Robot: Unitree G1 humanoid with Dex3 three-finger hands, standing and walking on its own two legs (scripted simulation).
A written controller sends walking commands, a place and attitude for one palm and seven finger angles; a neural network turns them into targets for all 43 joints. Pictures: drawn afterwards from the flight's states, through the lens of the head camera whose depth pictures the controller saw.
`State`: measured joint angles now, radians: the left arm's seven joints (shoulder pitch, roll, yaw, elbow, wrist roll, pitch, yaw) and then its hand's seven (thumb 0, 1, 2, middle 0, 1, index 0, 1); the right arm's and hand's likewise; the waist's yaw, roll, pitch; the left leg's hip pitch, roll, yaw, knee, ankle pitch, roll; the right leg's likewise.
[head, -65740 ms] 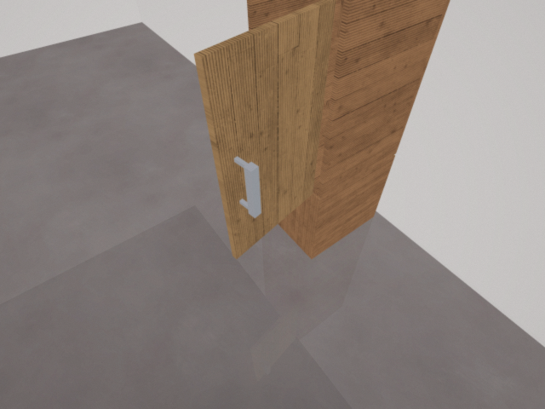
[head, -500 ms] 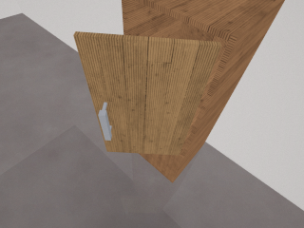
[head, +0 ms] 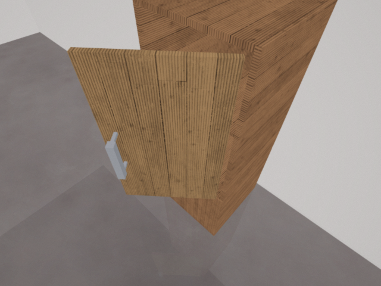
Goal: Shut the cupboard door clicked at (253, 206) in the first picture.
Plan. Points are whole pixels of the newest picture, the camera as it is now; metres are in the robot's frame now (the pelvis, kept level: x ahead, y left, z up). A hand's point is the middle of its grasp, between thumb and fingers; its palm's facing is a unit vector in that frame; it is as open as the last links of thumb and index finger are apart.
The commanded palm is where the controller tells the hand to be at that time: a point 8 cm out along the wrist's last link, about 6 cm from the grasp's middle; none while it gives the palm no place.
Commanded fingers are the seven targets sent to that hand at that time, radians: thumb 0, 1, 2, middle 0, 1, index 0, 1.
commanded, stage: come to a stop and stand still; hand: left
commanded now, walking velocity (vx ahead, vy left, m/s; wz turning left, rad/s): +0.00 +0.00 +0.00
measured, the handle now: (118, 156) +0.46 +0.24 -0.06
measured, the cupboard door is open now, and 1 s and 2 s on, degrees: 40 40 40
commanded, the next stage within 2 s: look again from close up in 0.54 s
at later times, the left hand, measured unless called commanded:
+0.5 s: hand out of the picture -0.01 +0.14 -0.18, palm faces +0.07 -0.98 -0.17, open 7.3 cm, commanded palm none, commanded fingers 0.00 0.90 0.90 -0.20 -0.30 -0.20 -0.30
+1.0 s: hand out of the picture +0.04 +0.22 -0.18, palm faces +0.00 -0.98 -0.21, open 7.3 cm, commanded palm none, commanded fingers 0.00 0.90 0.90 -0.20 -0.30 -0.20 -0.30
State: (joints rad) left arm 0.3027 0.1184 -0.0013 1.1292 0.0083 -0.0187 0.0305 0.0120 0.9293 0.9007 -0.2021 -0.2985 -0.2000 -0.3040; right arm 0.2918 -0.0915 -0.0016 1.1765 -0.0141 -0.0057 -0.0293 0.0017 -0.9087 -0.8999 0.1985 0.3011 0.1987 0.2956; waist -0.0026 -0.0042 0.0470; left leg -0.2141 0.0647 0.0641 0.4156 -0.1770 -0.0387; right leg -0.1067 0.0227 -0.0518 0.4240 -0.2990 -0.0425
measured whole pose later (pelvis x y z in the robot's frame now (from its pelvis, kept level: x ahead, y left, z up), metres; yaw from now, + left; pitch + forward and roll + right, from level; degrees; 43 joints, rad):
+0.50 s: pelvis +0.02 -0.02 +0.00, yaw +0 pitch -1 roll +1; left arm 0.33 0.11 0.00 1.14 0.02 -0.03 0.04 0.01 0.91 0.90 -0.20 -0.30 -0.20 -0.30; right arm 0.25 -0.14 -0.01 1.17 -0.01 -0.01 -0.05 0.01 -0.94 -0.90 0.20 0.30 0.20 0.30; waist 0.02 -0.01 0.04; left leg -0.17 0.08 0.06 0.40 -0.20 -0.06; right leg -0.05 0.04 -0.06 0.39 -0.32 -0.06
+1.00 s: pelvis +0.01 +0.04 -0.01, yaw -1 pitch -2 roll -1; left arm 0.28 0.18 -0.01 1.02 0.02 -0.01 0.05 0.01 0.91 0.90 -0.20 -0.30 -0.20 -0.30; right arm 0.24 -0.17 0.00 1.04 -0.01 0.00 -0.02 0.00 -0.93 -0.90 0.20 0.30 0.20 0.30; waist 0.00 0.00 0.03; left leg -0.25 -0.01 0.07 0.54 -0.26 0.05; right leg -0.12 -0.01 -0.02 0.50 -0.35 0.00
